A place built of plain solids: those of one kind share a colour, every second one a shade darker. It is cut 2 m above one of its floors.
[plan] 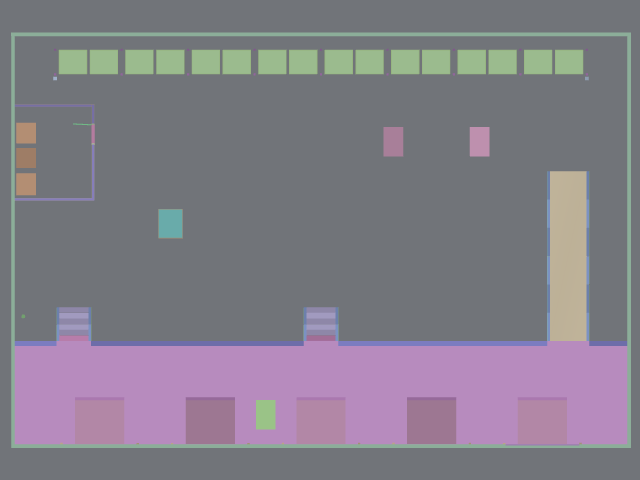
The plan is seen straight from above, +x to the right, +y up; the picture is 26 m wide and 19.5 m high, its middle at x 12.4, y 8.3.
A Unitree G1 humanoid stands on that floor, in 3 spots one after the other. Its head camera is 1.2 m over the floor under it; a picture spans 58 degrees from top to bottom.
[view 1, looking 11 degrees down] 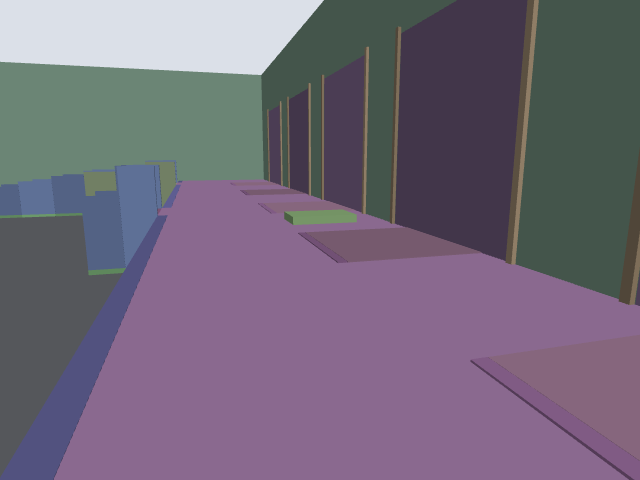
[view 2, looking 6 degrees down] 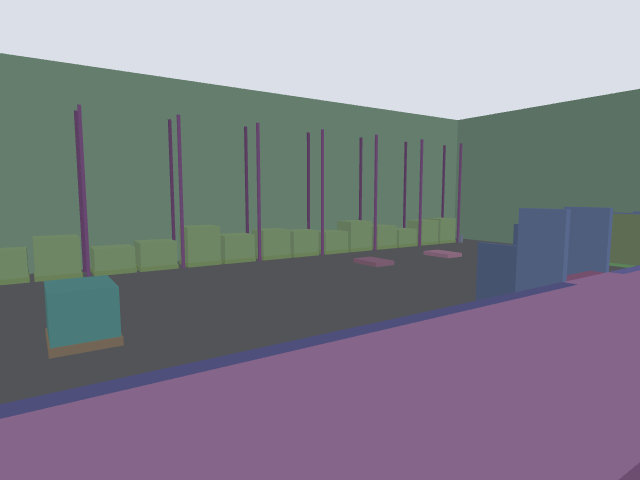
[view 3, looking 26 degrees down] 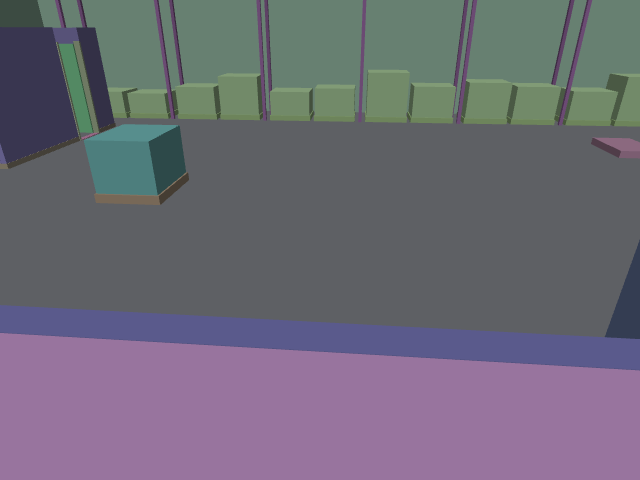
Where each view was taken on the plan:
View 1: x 2.40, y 3.42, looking -16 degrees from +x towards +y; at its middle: south_lev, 6.22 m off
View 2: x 5.70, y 1.20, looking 56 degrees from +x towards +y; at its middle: rack_load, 17.29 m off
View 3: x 9.71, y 2.60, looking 95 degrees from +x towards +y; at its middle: ground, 5.36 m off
